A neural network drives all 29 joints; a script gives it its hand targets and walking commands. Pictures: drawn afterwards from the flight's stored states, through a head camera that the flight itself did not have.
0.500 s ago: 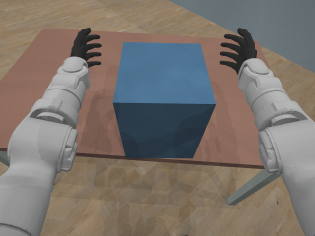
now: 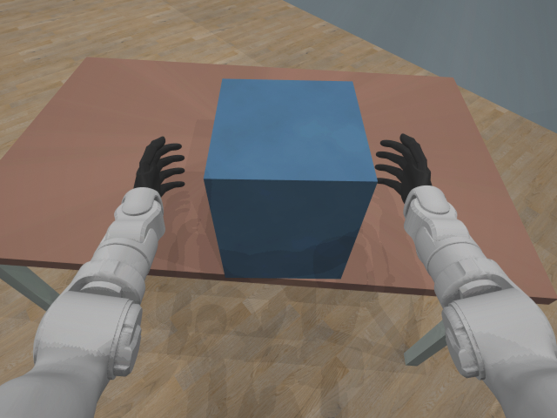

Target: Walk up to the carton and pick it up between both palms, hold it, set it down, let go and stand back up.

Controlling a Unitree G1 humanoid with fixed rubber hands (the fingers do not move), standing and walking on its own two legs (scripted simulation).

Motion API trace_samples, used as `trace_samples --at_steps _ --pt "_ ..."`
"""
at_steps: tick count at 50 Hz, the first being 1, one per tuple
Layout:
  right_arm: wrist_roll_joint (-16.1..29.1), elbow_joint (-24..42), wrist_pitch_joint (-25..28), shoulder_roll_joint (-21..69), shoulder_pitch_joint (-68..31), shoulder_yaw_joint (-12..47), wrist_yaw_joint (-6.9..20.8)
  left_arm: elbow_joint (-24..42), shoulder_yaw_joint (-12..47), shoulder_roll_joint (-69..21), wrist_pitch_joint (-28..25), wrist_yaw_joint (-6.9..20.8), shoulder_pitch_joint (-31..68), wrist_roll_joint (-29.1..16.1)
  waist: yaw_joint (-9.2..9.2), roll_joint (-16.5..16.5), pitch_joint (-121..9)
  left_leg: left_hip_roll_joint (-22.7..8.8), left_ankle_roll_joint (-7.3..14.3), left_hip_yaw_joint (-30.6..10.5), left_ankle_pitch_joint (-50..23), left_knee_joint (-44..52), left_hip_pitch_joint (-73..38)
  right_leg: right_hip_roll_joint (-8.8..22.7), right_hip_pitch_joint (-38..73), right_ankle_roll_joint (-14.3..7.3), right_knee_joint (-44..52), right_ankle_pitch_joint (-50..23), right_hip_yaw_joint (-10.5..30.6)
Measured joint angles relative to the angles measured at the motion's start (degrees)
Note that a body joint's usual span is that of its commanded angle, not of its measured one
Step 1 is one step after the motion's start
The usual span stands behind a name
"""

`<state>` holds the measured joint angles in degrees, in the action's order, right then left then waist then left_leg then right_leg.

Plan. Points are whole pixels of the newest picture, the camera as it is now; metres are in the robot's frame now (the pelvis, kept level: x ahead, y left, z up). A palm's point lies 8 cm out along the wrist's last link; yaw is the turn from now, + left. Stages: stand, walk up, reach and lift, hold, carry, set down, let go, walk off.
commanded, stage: set down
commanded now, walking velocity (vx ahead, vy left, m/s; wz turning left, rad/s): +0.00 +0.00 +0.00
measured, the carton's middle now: (285, 185) +0.50 +0.01 +0.02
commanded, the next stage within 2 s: none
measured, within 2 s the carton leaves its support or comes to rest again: neither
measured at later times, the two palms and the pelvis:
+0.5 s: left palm (152, 245) +0.35 +0.21 +0.03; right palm (415, 242) +0.37 -0.19 +0.04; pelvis +0.00 +0.00 +0.00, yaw +0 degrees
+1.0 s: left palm (151, 307) +0.28 +0.21 -0.02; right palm (421, 308) +0.29 -0.20 -0.01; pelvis +0.01 +0.01 +0.01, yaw +0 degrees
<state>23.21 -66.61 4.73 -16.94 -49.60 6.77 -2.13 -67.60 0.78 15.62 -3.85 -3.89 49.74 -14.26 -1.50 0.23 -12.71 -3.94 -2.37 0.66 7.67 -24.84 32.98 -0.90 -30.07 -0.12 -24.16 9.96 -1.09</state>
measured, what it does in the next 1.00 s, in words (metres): stands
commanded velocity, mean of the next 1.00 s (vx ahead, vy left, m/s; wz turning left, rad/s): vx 0.00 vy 0.00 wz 0.00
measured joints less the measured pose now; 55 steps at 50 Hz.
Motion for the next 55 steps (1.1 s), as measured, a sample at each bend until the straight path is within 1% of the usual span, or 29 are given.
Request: trace_samples --at_steps 3,8,14,19,23,31,38,43,48,50,55 --pt "-0.27 1.76 0.81 0.07 2.12 -0.10 -0.30 2.75 -0.28 -0.06 0.18 0.26 -1.94 0.65 -0.13 -0.01 0.34 0.02 -0.03 -0.08 0.13 0.01 -1.05 0.02 1.12 0.00 0.09 0.12 -0.08" --pt "-0.40 2.16 0.96 -0.37 3.74 -0.45 -0.40 5.06 -0.46 -0.57 1.27 0.52 -3.82 1.39 -0.18 0.06 1.27 0.15 0.00 -0.13 0.30 0.37 -3.68 0.13 3.77 -0.04 0.40 0.37 -0.15" --pt "-1.06 3.21 1.90 -0.19 6.94 0.22 -0.31 7.15 -2.13 -2.16 0.69 1.20 -8.00 3.36 0.11 0.45 3.34 0.34 0.09 0.13 0.52 1.13 -7.85 0.32 7.62 -0.04 0.61 0.84 0.05" --pt "-2.01 5.06 3.92 1.05 11.87 0.26 0.00 9.61 -3.43 -3.65 -0.97 1.09 -13.58 4.75 0.31 0.71 4.75 0.40 0.04 0.28 0.89 1.20 -9.93 0.39 9.54 -0.07 0.43 1.32 0.19" --pt "-3.25 7.69 5.34 2.45 16.69 -0.60 0.09 11.77 -3.81 -4.43 -2.56 0.79 -18.19 4.71 0.50 0.79 5.19 0.52 0.05 0.20 1.19 0.84 -10.02 0.52 9.61 -0.07 -0.12 1.78 0.10" --pt "-5.37 13.82 9.21 4.30 25.88 -1.47 0.06 17.58 -3.98 -4.87 -6.12 1.03 -26.99 4.79 0.61 0.36 5.83 0.71 0.16 0.21 1.92 0.11 -10.30 0.72 10.00 0.07 -0.66 2.43 0.13" --pt "-6.01 15.01 11.64 3.77 29.41 -1.66 0.67 19.75 -2.58 -4.63 -8.52 1.46 -31.11 4.27 0.71 0.21 6.73 1.00 0.37 0.39 2.61 -0.12 -12.39 1.03 12.11 0.26 -0.78 3.02 0.29" --pt "-5.83 13.70 13.89 3.35 31.46 -1.04 1.22 20.61 -2.45 -5.63 -9.95 1.89 -34.04 5.81 0.64 0.34 8.36 1.02 0.43 0.67 2.92 0.26 -15.06 1.05 14.83 0.32 -0.08 3.09 0.55" --pt "-7.01 12.73 15.07 4.01 35.82 -0.67 1.31 21.89 -2.87 -7.32 -9.29 2.36 -38.83 8.28 0.53 0.69 10.53 0.96 0.43 0.88 3.07 1.16 -18.40 0.99 18.24 0.32 1.14 2.98 0.72" --pt "-7.64 13.17 15.15 4.56 37.78 -0.90 1.31 22.75 -2.55 -7.53 -8.61 1.89 -40.83 8.44 0.71 0.84 11.24 0.94 0.41 0.86 3.10 1.31 -19.08 0.97 18.94 0.29 1.32 3.00 0.69" --pt "-10.15 16.50 13.77 5.74 41.39 -2.18 1.05 24.57 -1.39 -6.93 -6.78 0.72 -43.10 7.20 0.97 1.23 13.16 1.01 0.40 0.87 3.10 1.19 -19.39 1.04 18.94 0.19 0.53 3.36 0.70"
